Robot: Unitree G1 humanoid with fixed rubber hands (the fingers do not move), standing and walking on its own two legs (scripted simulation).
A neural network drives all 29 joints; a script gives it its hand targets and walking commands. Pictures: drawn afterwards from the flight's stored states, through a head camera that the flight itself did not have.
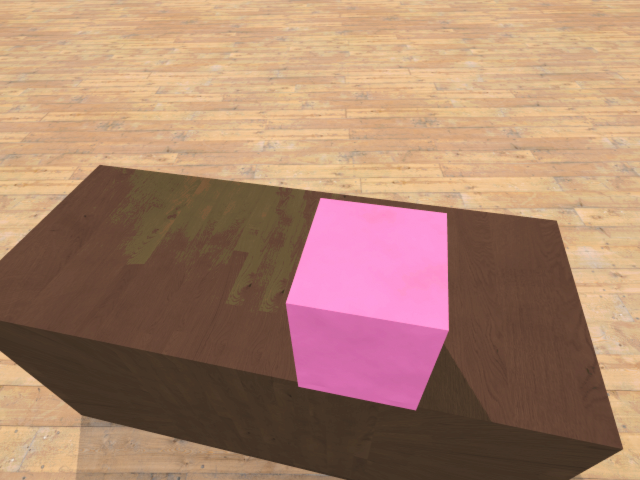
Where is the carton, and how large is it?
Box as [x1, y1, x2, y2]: [286, 198, 448, 409]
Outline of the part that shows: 320,198 286,301 298,386 415,409 448,330 446,213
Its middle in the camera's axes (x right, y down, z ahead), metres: +0.08 +0.10 +0.63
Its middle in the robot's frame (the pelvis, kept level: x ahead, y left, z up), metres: +0.42 -0.03 -0.06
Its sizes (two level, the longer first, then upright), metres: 0.210 0.200 0.250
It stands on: a pedestal, 0.59 m high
